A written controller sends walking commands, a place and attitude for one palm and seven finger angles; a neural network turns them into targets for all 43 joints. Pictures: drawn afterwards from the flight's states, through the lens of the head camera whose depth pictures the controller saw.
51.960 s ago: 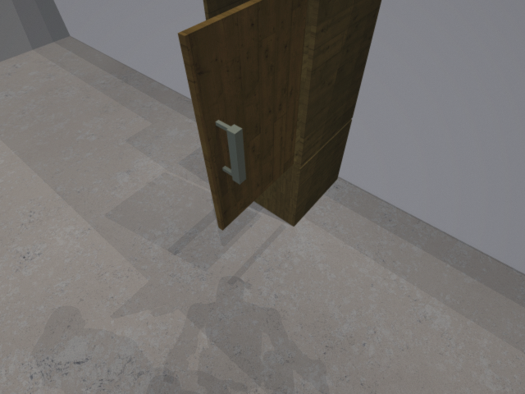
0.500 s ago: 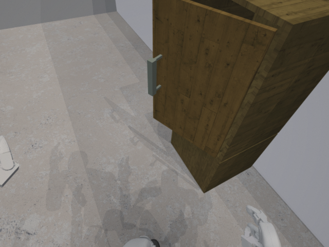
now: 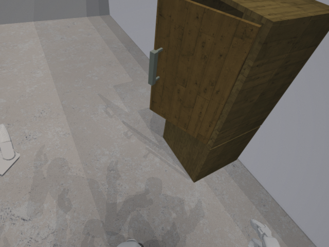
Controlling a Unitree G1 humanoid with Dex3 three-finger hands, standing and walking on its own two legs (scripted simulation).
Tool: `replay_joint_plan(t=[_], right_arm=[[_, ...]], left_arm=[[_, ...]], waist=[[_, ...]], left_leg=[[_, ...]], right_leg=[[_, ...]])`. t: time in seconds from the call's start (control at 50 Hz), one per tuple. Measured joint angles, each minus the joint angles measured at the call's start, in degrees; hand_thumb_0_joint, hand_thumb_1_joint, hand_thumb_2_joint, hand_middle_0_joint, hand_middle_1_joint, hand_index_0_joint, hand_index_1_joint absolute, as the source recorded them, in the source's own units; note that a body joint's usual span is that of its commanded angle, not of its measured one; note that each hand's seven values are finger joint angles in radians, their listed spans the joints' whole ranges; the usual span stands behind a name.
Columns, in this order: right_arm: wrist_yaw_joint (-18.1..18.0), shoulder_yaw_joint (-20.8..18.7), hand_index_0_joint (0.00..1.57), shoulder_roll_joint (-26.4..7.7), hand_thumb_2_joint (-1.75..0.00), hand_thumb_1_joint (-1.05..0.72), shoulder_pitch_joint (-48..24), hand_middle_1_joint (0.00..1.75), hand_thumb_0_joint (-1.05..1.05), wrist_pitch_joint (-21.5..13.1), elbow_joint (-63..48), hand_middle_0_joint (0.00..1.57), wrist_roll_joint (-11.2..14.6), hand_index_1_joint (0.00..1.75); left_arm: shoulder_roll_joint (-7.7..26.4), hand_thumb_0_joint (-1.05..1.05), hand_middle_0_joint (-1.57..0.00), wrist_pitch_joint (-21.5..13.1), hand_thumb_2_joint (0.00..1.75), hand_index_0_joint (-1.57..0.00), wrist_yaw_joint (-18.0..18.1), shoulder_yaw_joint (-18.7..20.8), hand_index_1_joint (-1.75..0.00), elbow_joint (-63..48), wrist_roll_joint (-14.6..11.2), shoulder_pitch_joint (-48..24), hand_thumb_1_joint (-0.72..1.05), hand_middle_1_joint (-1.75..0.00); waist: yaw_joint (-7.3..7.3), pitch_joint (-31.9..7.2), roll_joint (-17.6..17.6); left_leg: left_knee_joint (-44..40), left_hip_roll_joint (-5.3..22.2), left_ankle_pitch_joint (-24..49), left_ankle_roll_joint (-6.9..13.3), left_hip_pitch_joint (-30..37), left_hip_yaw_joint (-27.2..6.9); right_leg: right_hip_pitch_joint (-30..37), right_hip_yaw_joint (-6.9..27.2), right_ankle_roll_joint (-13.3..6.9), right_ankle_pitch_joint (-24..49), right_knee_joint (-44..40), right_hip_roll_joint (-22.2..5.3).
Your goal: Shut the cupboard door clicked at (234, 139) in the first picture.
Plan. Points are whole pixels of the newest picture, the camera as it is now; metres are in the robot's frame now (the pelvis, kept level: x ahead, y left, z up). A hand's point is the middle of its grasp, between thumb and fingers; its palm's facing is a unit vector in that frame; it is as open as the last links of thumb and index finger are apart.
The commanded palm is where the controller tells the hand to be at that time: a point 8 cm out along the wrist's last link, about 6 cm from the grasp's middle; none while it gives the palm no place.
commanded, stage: stop stepping back and stand still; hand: left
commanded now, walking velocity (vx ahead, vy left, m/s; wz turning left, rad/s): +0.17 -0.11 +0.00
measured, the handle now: (156, 66) +0.83 +0.05 -0.02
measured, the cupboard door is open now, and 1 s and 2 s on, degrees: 23 23 23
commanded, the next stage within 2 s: let the arm hang, fingers relaxed in 1.54 s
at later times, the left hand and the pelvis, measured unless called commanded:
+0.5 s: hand out of the picture +0.16 +0.31 +0.17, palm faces +0.40 -0.87 -0.30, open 7.4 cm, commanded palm +0.08 +0.35 +0.19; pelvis -0.08 +0.06 -0.01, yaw -3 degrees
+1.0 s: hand out of the picture +0.15 +0.33 +0.19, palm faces +0.24 -0.87 -0.43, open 7.4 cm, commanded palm +0.10 +0.39 +0.19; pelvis -0.08 +0.11 +0.02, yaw -7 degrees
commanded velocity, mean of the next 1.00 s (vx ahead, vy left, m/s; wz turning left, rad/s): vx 0.11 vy -0.10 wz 0.00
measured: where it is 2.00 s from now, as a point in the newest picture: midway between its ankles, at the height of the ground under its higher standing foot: outside the picture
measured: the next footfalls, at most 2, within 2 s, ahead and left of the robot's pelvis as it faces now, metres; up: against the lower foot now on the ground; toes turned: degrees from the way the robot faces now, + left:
right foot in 0.16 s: -0.11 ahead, -0.08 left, -0.01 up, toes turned -4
left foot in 0.70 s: +0.01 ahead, +0.20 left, -0.01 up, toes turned +0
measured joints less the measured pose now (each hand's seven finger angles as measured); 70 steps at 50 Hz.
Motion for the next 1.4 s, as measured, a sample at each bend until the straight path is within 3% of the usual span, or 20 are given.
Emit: replay_joint_plan(t=[0.06, 0.12, 0.16, 0.18, 0.24, 0.36, 0.44, 0.48, 0.52, 0.56, 0.62, 0.7, 0.76, 0.8, 0.88, 0.96, 1.12, 1.16, 1.28, 1.4], right_arm=[[1.2, 0.6, 0.2, 1.8, -0.9, -0.9, 1.6, 0.29, 0.01, -0.6, -0.2, 0.2, 0.1, 0.3], [1.8, 1.7, 0.2, 3.0, -0.9, -0.9, 2.4, 0.29, 0.01, -1.2, -0.8, 0.2, -0.1, 0.3], [2.2, 2.4, 0.2, 3.0, -0.9, -0.9, 1.5, 0.3, 0.01, -1.2, -1.7, 0.2, -0.4, 0.3], [2.1, 2.5, 0.2, 2.3, -0.9, -0.9, 0.3, 0.3, 0.01, -1.0, -1.1, 0.2, -0.6, 0.3], [1.8, 2.4, 0.2, 1.3, -0.9, -0.9, -0.3, 0.3, 0.01, 0.5, 2.1, 0.2, -0.4, 0.3], [-0.1, 2.1, 0.2, 0.1, -0.9, -0.9, 1.9, 0.3, 0.01, 2.5, 3.8, 0.21, 0.4, 0.3], [-0.7, 1.8, 0.2, -0.6, -0.9, -0.9, 0.5, 0.3, 0.01, 1.8, 2.9, 0.2, 0.0, 0.3], [-0.5, 1.3, 0.2, -0.3, -0.9, -0.9, -0.7, 0.29, 0.01, 0.5, 1.5, 0.2, -0.4, 0.3], [0.4, 0.7, 0.2, 0.3, -0.9, -0.9, -1.3, 0.29, 0.01, -0.5, -0.5, 0.2, -0.7, 0.3], [1.5, 0.6, 0.2, 0.5, -0.9, -0.9, -1.5, 0.29, 0.01, -0.6, -1.8, 0.2, 0.3, 0.3], [2.3, 0.8, 0.2, 1.4, -0.9, -0.9, -0.2, 0.3, 0.01, 1.0, -0.5, 0.2, 0.8, 0.3], [1.2, 1.3, 0.2, 0.7, -0.9, -0.9, 3.0, 0.3, 0.01, 1.3, 0.5, 0.2, 0.4, 0.3], [-0.1, 0.9, 0.2, -0.2, -0.9, -0.9, 0.9, 0.3, 0.01, 1.0, 2.1, 0.2, 0.3, 0.3], [0.1, 1.5, 0.2, 0.8, -0.9, -0.9, -1.2, 0.29, 0.01, 0.6, 2.8, 0.2, 0.1, 0.3], [2.1, 3.3, 0.2, 4.2, -0.9, -0.9, -2.2, 0.29, 0.01, -0.7, 1.8, 0.2, -0.2, 0.3], [3.5, 4.4, 0.2, 6.0, -0.9, -0.9, -2.0, 0.3, 0.01, -0.8, 0.5, 0.2, -0.6, 0.3], [2.4, 3.9, 0.21, 5.3, -0.9, -0.9, -1.7, 0.3, 0.01, 1.1, -0.9, 0.21, 0.0, 0.3], [2.2, 3.5, 0.21, 4.4, -0.9, -0.9, -2.3, 0.3, 0.01, 1.0, -0.9, 0.21, 0.2, 0.3], [1.6, 1.3, 0.2, 0.4, -0.9, -0.9, -4.0, 0.3, 0.01, 2.0, -0.4, 0.2, 1.4, 0.3], [0.3, 0.0, 0.2, -0.9, -0.9, -0.9, -2.3, 0.29, 0.01, 3.9, -0.8, 0.2, 1.8, 0.3]], left_arm=[[0.9, 0.01, -0.21, 0.9, 0.9, -0.21, -0.1, 2.0, -0.3, -2.2, -1.2, 3.9, 0.89, -0.3], [1.0, 0.01, -0.21, 1.8, 0.9, -0.21, 0.2, 2.6, -0.3, -5.8, -2.2, 8.3, 0.89, -0.3], [1.8, 0.01, -0.21, 1.9, 0.9, -0.21, 0.4, 3.2, -0.3, -7.8, -2.3, 10.0, 0.89, -0.3], [1.1, 0.01, -0.21, 1.9, 0.9, -0.21, 0.2, 2.1, -0.3, -7.8, -2.2, 9.3, 0.89, -0.3], [0.7, 0.01, -0.21, 2.5, 0.9, -0.21, 0.0, -1.0, -0.3, -4.6, -2.2, 6.9, 0.89, -0.3], [-2.1, 0.01, -0.21, 5.3, 0.9, -0.21, 0.8, -2.7, -0.3, 4.1, -1.4, -0.3, 0.89, -0.3], [-3.9, 0.01, -0.21, 6.4, 0.9, -0.21, 0.5, -2.3, -0.3, 4.7, -1.7, -2.9, 0.89, -0.3], [-3.5, 0.01, -0.21, 6.8, 0.9, -0.2, -0.1, -2.3, -0.3, 3.1, -2.3, -4.0, 0.89, -0.3], [-2.0, 0.01, -0.21, 6.5, 0.9, -0.2, -0.7, -1.9, -0.3, -0.2, -3.0, -2.9, 0.89, -0.3], [0.1, 0.02, -0.21, 4.9, 0.9, -0.2, -1.0, -0.8, -0.3, -5.0, -3.1, 1.5, 0.89, -0.3], [2.4, 0.01, -0.21, 2.2, 0.9, -0.21, -1.3, 1.9, -0.3, -10.7, -2.7, 9.8, 0.89, -0.3], [2.3, 0.01, -0.21, 0.7, 0.9, -0.21, 0.4, 2.4, -0.3, -7.5, -1.3, 8.9, 0.89, -0.3], [-1.3, 0.01, -0.21, 2.0, 0.9, -0.21, 1.9, 0.9, -0.3, 0.5, -0.9, 0.5, 0.89, -0.3], [-2.8, 0.01, -0.21, 3.4, 0.9, -0.21, 1.9, 0.7, -0.3, 4.4, -1.1, -2.1, 0.89, -0.3], [-3.1, 0.01, -0.2, 5.3, 0.9, -0.2, 0.7, -1.4, -0.3, 1.7, -1.0, -0.9, 0.9, -0.3], [-1.8, 0.02, -0.2, 3.7, 0.9, -0.2, -0.6, -3.2, -0.3, -6.2, -0.5, 4.9, 0.9, -0.3], [3.9, 0.01, -0.21, 2.6, 0.9, -0.21, -0.2, 2.6, -0.3, -4.5, -1.7, 9.8, 0.89, -0.3], [3.5, 0.01, -0.21, 3.2, 0.9, -0.21, 0.1, 3.1, -0.3, -2.3, -1.7, 9.0, 0.89, -0.3], [-1.7, 0.01, -0.21, 5.1, 0.9, -0.21, 0.4, -2.2, -0.3, -1.0, -2.1, 7.1, 0.89, -0.3], [0.1, 0.01, -0.22, 3.6, 0.9, -0.21, 0.3, -2.0, -0.3, -3.9, -1.6, 10.8, 0.89, -0.3]], waist=[[0.07, -1.9, 0.0], [0.84, -3.8, -1.0], [2.44, -4.3, -3.1], [3.05, -3.4, -1.6], [3.81, -3.4, 0.8], [2.23, -5.5, -0.5], [1.28, -3.5, -1.0], [0.95, -0.9, -0.8], [0.36, 1.2, -0.7], [0.07, 2.5, -0.8], [2.79, 0.6, -3.7], [3.81, -3.2, -3.7], [3.76, -1.1, -2.2], [3.33, 0.5, -1.8], [1.79, 2.0, -2.7], [1.41, 1.6, -2.7], [1.71, 0.0, -1.3], [1.78, 0.1, -1.8], [0.18, 1.0, 0.7], [-0.51, -1.6, -0.7]], left_leg=[[-4.7, 0.7, 0.3, -1.3, 0.0, 1.2], [-8.9, -0.4, -0.1, -4.0, -0.3, 3.2], [-7.3, -1.9, -3.1, -5.5, -2.8, 6.0], [-5.1, -1.3, -4.4, -5.7, -3.7, 5.8], [-0.3, -0.7, -4.9, -5.6, -1.2, 3.7], [3.1, -1.4, -5.6, -2.9, 1.8, 5.4], [1.7, -2.0, -1.4, -0.7, 1.4, 6.4], [-2.2, -2.2, 2.4, -2.5, 1.9, 6.2], [-5.5, -2.7, 2.9, -6.9, 1.8, 6.2], [2.9, -2.9, -6.8, -9.5, -1.4, 5.8], [22.1, -3.0, -13.4, -7.8, -3.7, 2.5], [6.2, 0.7, -13.0, -5.4, 6.6, 0.8], [5.6, -0.5, -9.1, -2.0, 7.4, 2.2], [3.8, -0.6, -8.6, -1.3, 9.0, 3.2], [-2.9, -0.2, -5.1, -1.5, 12.3, 3.7], [-7.7, 1.5, -3.0, -2.0, 13.7, 4.4], [-9.0, 2.9, -3.1, -3.7, 12.3, 5.2], [-6.6, 2.4, -4.5, -4.1, 11.1, 6.0], [-3.2, 3.4, -6.1, -5.1, 10.0, 4.8], [-1.7, 3.1, -7.8, -6.3, 11.0, 3.5]], right_leg=[[6.3, -2.7, -0.8, -2.9, -4.7, 0.7], [15.4, -4.8, -2.2, -3.1, -18.5, 0.6], [18.9, -2.5, -4.3, 0.5, -26.5, -0.9], [18.5, -2.2, -4.5, 3.3, -26.2, -0.3], [19.5, -1.8, -3.6, 2.3, -23.3, 0.4], [21.5, -2.4, -2.5, -2.3, -17.9, -1.6], [17.8, -1.5, -3.5, -6.4, -12.0, -1.7], [15.3, -2.6, -3.8, -7.8, -10.5, -0.8], [15.0, -4.6, -4.7, -8.4, -14.9, 0.1], [14.2, -4.5, -6.1, -1.9, -17.1, -0.2], [13.2, -1.9, -5.0, 5.2, -18.2, -2.1], [12.0, -1.5, -2.2, 2.8, -16.9, -3.7], [7.8, -0.2, -1.8, -1.6, -7.0, -4.6], [4.5, 0.3, -1.5, -1.5, -1.8, -4.0], [0.4, -1.2, -0.7, 3.9, 0.0, -3.5], [0.1, -3.7, 0.0, 7.2, -4.0, -3.6], [11.2, -5.5, 0.5, 11.9, -25.0, -3.7], [13.4, -4.9, -0.8, 11.9, -28.7, -4.2], [12.4, -5.8, -2.6, 7.7, -24.4, -3.4], [13.0, -6.6, -3.3, 4.8, -21.3, -3.6]])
